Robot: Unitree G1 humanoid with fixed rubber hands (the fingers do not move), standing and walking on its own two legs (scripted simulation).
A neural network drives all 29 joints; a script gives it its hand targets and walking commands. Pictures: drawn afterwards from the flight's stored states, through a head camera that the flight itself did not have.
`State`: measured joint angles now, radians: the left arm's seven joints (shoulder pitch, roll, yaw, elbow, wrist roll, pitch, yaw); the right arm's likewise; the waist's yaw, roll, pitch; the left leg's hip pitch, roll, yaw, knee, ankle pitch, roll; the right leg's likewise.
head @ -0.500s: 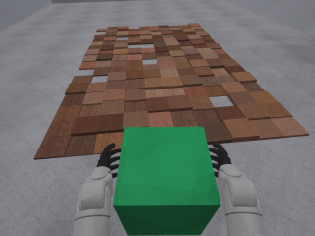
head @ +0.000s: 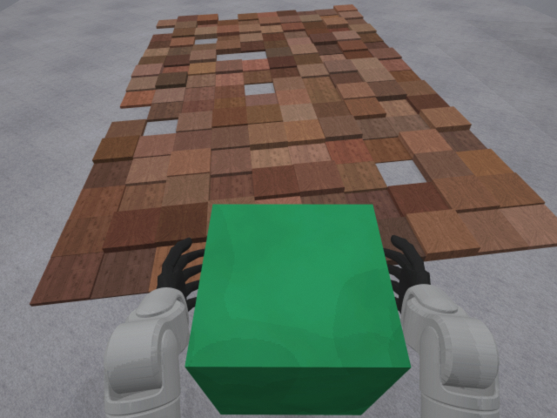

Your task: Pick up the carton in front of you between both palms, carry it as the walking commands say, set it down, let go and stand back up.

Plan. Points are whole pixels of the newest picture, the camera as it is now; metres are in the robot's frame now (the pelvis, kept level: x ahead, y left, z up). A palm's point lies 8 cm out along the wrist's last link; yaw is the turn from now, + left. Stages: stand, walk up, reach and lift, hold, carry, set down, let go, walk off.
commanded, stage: carry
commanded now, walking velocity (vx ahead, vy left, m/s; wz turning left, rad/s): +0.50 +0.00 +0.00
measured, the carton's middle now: (291, 316) +0.27 -0.01 +0.04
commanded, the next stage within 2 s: none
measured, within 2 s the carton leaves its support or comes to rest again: neither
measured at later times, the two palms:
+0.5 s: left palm (195, 165) +0.58 +0.16 +0.08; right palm (348, 157) +0.58 -0.14 +0.08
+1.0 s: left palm (212, 100) +0.76 +0.14 +0.12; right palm (345, 95) +0.76 -0.16 +0.12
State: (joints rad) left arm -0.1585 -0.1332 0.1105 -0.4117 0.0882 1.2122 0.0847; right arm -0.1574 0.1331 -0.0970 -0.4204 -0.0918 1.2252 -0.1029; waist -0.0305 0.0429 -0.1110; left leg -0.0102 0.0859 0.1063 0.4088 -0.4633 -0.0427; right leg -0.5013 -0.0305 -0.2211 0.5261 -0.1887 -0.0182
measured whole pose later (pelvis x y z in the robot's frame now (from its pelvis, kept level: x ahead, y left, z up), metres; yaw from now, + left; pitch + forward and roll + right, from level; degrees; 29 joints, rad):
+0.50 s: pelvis +0.31 +0.01 +0.00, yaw +0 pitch +3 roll +2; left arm -0.16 -0.13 0.13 -0.35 0.10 1.20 0.07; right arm -0.16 0.13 -0.09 -0.34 -0.11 1.20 -0.09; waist -0.01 -0.02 -0.06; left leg -0.46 0.02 0.27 0.47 -0.06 0.09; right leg -0.02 -0.08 -0.17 0.61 -0.49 0.03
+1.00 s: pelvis +0.47 -0.01 +0.01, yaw +0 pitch +4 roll +0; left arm -0.27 -0.12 0.14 -0.27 0.11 1.22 0.08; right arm -0.28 0.11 -0.14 -0.26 -0.10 1.22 -0.09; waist 0.00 0.01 -0.13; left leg -0.26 0.08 0.23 0.56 -0.32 -0.01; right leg -0.22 -0.05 -0.16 0.54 -0.35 0.00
